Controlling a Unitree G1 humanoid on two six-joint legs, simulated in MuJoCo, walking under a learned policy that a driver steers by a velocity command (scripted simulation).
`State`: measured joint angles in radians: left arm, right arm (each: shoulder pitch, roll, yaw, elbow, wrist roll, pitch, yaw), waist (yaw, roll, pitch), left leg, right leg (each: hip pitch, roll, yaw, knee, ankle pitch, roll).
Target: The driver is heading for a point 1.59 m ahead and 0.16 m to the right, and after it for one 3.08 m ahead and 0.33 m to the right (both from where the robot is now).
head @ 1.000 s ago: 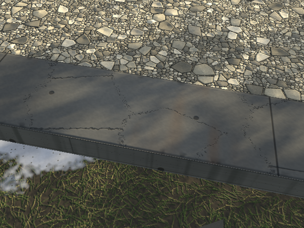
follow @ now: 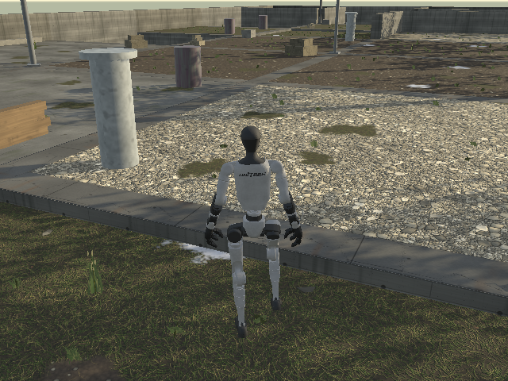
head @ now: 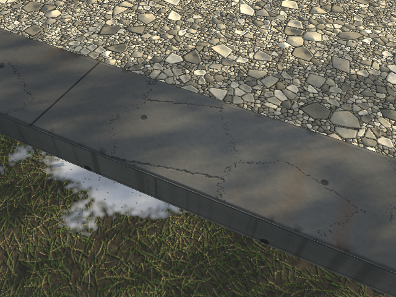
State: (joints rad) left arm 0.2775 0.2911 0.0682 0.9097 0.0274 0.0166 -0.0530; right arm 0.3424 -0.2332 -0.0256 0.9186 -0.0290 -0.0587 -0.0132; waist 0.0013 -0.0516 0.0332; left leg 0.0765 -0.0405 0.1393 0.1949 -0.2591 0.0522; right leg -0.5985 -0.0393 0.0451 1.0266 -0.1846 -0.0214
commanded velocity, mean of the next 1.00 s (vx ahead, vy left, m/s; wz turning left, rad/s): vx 0.47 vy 0.00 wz -0.11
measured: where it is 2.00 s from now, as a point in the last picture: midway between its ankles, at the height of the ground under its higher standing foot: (233, 144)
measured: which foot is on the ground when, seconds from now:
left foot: down 0.00-0.26, up 0.28-0.78, down 0.80-1.00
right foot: up 0.00-0.22, down 0.24-0.80, up 0.82-1.00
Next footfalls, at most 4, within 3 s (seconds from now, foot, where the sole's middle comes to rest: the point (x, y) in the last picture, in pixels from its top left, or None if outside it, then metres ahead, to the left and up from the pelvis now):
0.24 right None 0.26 -0.12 -0.78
0.80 left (215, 280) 0.57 -0.06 -0.78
1.32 right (263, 180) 0.89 -0.24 -0.64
1.82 left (206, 132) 1.13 -0.03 -0.64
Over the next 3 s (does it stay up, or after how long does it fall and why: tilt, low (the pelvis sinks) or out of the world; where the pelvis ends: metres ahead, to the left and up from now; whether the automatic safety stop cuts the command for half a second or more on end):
stays up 1.63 -0.21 0.12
